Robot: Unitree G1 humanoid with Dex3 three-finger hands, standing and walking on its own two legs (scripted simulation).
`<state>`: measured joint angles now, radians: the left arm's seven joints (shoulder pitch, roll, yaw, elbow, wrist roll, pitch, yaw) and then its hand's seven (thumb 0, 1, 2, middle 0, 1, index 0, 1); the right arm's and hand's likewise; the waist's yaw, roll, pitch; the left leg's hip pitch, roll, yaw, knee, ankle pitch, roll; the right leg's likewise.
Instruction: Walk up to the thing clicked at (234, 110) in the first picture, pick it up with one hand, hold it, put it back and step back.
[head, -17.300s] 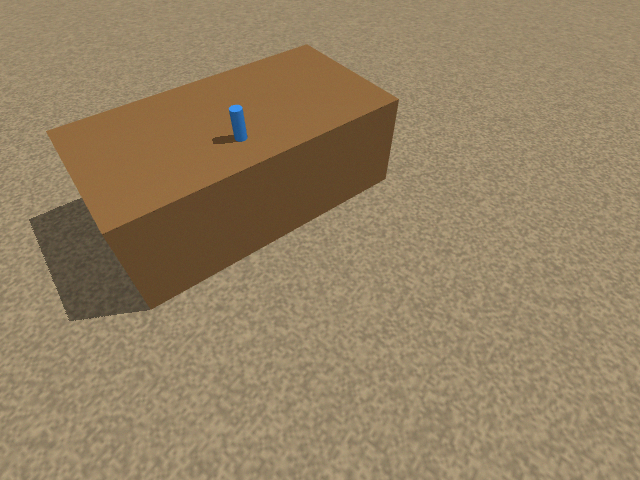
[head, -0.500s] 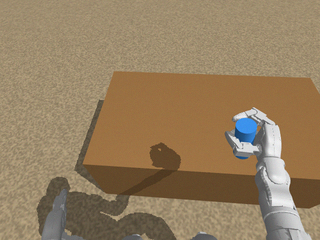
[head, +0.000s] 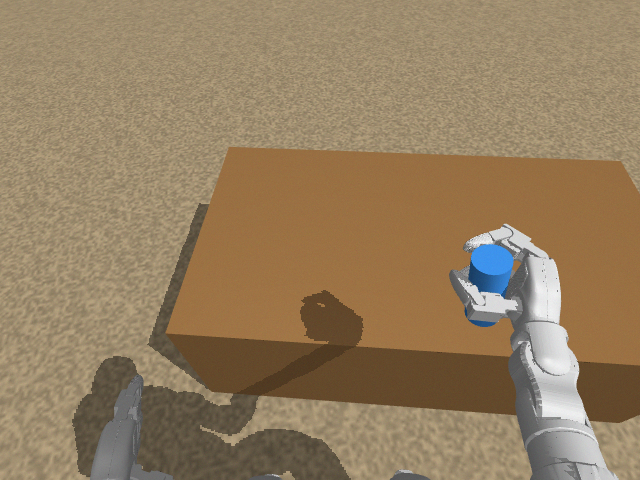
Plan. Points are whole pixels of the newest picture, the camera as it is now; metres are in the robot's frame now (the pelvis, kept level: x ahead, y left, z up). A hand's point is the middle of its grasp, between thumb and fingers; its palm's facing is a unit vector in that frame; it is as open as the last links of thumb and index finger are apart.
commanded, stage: hold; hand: right
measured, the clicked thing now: (486, 288) +0.34 -0.18 +0.04
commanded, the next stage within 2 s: crouch in 1.12 s
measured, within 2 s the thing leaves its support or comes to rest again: neither
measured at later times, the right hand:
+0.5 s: hand (479, 277) +0.35 -0.17 +0.05, palm faces +0.11 +0.99 -0.01, open 6.9 cm
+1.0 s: hand (473, 281) +0.34 -0.16 +0.05, palm faces +0.11 +0.99 +0.01, open 6.9 cm
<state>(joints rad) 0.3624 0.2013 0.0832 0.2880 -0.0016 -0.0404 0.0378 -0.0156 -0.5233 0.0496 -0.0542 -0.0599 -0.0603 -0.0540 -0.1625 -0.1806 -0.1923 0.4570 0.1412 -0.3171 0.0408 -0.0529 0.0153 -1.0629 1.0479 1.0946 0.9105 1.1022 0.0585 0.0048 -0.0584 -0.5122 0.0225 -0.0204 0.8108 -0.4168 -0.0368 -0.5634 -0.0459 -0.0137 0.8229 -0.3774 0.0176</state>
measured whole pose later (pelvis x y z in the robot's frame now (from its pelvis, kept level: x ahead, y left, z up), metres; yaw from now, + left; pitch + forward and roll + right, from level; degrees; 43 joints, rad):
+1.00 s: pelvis +0.00 +0.00 +0.00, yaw +0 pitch +7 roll +0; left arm 0.36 0.21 0.09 0.28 0.00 -0.04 0.04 -0.02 -0.53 0.05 -0.05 -0.06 -0.06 -0.05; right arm -0.16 -0.16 -0.19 0.45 0.13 -0.33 0.03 -0.06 0.02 -1.07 1.04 1.10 0.91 1.11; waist 0.06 0.01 -0.06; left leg -0.52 0.02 -0.02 0.82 -0.42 -0.03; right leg -0.56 -0.05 -0.01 0.82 -0.38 0.02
